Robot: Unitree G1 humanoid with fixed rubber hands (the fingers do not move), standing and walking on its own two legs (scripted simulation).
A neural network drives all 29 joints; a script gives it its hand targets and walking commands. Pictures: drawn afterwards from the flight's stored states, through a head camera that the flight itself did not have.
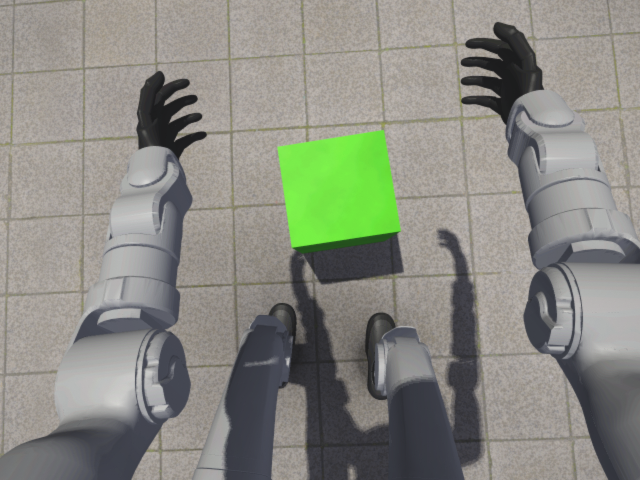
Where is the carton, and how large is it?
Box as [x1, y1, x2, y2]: [277, 130, 400, 253]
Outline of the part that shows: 383,130 277,147 291,245 293,248 303,253 383,241 400,231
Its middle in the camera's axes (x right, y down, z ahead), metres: +0.04 -0.09 +0.87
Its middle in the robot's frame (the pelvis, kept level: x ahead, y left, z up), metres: +0.50 +0.02 -0.52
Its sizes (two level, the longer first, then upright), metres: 0.210 0.200 0.250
